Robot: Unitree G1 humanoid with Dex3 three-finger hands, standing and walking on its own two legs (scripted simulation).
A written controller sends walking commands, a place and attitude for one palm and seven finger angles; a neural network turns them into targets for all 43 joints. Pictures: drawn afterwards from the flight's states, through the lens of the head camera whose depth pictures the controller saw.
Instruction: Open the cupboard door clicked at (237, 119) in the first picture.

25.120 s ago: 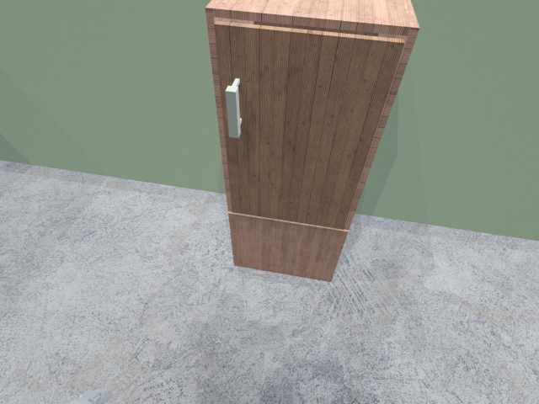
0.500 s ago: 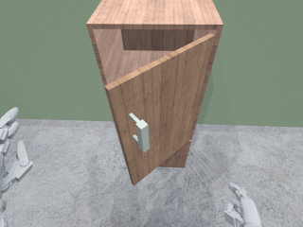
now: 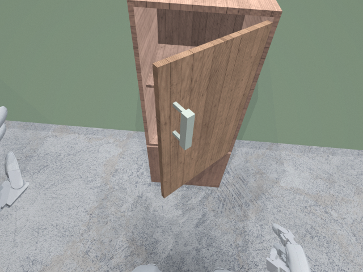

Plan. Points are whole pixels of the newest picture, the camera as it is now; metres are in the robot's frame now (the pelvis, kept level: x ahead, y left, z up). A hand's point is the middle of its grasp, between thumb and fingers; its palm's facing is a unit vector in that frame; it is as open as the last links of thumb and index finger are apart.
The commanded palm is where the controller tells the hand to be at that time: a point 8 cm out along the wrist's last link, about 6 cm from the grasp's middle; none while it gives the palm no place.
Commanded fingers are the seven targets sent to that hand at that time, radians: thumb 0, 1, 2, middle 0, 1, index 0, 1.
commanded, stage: step back with the hand held close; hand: left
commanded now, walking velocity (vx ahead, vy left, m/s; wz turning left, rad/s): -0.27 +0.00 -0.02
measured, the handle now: (181, 125) +0.44 +0.04 +0.07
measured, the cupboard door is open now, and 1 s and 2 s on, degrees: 43 43 43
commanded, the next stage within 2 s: stop stepping back and stand still in 0.42 s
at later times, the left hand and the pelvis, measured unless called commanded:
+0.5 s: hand (23, 233) +0.14 +0.23 +0.17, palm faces +0.36 -0.82 -0.45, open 7.4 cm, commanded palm +0.07 +0.27 +0.20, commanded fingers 0.00 0.90 0.90 -0.20 -0.30 -0.20 -0.30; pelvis -0.09 -0.02 +0.01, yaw -3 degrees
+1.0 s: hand out of the picture +0.05 +0.22 +0.17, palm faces +0.36 -0.79 -0.50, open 7.4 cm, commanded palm +0.01 +0.26 +0.20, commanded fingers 0.00 0.90 0.90 -0.20 -0.30 -0.20 -0.30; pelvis -0.15 -0.03 +0.02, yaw -4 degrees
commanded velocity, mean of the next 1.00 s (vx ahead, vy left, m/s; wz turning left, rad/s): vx -0.16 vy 0.01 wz -0.03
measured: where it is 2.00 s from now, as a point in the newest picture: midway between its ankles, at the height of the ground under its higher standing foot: outside the picture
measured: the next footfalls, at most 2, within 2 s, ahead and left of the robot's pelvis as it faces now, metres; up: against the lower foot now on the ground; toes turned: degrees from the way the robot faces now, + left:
right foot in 0.42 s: -0.08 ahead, -0.11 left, +0.00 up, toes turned -5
left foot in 0.60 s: -0.11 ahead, +0.09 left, +0.00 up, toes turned -3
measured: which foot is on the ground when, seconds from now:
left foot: down 0.00-0.42, up 0.44-0.58, down 0.60-1.00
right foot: down 0.00-0.18, up 0.20-0.40, down 0.42-1.00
